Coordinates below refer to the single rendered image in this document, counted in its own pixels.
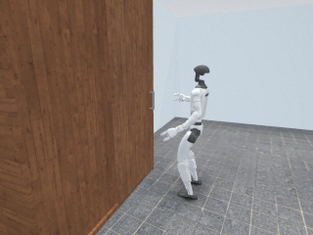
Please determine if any humanoid robot head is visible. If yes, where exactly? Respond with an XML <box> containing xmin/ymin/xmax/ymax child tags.
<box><xmin>194</xmin><ymin>65</ymin><xmax>210</xmax><ymax>89</ymax></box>

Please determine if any left robot upper arm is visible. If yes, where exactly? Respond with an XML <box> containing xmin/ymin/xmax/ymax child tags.
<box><xmin>191</xmin><ymin>88</ymin><xmax>202</xmax><ymax>119</ymax></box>

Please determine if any right robot shin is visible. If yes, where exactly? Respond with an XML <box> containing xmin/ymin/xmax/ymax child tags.
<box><xmin>184</xmin><ymin>157</ymin><xmax>198</xmax><ymax>181</ymax></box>

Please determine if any robot left forearm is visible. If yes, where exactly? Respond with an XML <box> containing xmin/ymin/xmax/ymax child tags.
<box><xmin>175</xmin><ymin>112</ymin><xmax>200</xmax><ymax>133</ymax></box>

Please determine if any robot right hand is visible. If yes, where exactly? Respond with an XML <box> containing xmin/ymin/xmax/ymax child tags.
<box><xmin>173</xmin><ymin>93</ymin><xmax>186</xmax><ymax>102</ymax></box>

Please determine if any robot left hand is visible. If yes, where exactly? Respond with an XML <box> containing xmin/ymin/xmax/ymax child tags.
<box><xmin>160</xmin><ymin>128</ymin><xmax>178</xmax><ymax>142</ymax></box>

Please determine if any wardrobe door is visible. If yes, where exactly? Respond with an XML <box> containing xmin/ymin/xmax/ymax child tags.
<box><xmin>0</xmin><ymin>0</ymin><xmax>117</xmax><ymax>235</ymax></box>
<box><xmin>106</xmin><ymin>0</ymin><xmax>154</xmax><ymax>204</ymax></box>

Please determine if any handle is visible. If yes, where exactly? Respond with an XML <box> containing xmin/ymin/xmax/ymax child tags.
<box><xmin>149</xmin><ymin>91</ymin><xmax>155</xmax><ymax>110</ymax></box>

